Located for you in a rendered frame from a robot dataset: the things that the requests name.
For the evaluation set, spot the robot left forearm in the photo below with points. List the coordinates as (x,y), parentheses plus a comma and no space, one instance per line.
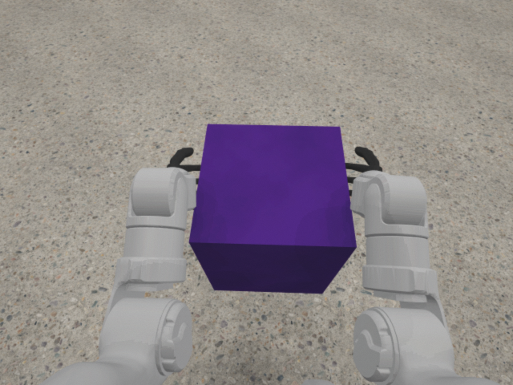
(159,201)

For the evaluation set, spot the robot right forearm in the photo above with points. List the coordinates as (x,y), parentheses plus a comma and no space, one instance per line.
(397,250)

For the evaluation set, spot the left robot hand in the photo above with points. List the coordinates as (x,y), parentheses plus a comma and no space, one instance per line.
(179,157)

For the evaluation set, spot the left robot upper arm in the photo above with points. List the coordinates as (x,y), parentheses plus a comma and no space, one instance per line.
(144,340)

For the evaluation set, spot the right robot hand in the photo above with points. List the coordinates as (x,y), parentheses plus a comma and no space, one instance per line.
(370,159)

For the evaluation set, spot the right robot upper arm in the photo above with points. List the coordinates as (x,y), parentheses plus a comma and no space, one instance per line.
(401,346)

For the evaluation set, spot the carton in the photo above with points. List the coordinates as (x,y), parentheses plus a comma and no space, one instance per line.
(272,208)

